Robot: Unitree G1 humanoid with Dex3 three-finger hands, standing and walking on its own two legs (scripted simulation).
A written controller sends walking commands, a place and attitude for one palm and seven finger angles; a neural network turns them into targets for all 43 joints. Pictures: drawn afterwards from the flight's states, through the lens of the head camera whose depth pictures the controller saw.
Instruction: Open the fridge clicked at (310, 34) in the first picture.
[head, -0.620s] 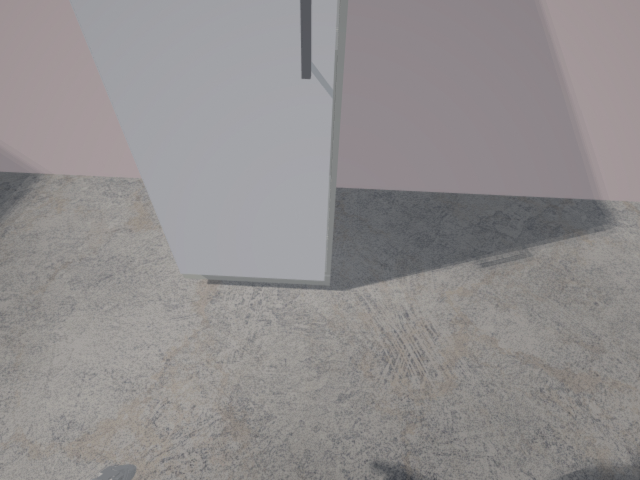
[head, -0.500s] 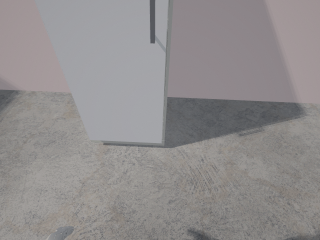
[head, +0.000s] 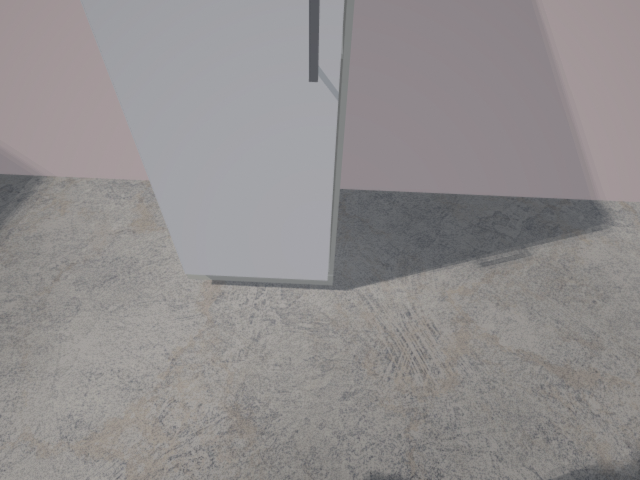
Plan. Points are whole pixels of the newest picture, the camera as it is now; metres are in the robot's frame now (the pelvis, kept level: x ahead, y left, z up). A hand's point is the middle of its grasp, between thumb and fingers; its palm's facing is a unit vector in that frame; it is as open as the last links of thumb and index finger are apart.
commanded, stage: stand and wait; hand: right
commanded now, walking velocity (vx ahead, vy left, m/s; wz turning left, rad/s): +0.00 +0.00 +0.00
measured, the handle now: out of the picture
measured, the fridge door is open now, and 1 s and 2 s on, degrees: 0 0 0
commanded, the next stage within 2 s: look at it before walking up in 0.36 s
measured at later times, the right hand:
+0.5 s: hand out of the picture +0.07 -0.24 -0.15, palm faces -0.03 +0.94 -0.33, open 7.4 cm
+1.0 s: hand out of the picture +0.08 -0.24 -0.15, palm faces -0.03 +0.94 -0.34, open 7.4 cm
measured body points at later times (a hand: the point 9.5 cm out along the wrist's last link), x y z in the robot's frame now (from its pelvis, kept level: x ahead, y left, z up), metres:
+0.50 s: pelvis +0.00 +0.00 +0.00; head +0.00 +0.01 +0.45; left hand +0.06 +0.30 -0.14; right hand +0.07 -0.29 -0.13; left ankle +0.00 +0.12 -0.74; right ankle +0.00 -0.12 -0.74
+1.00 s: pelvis +0.01 +0.00 +0.00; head +0.01 +0.01 +0.45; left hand +0.09 +0.30 -0.13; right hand +0.09 -0.29 -0.13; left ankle +0.00 +0.12 -0.74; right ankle +0.00 -0.12 -0.74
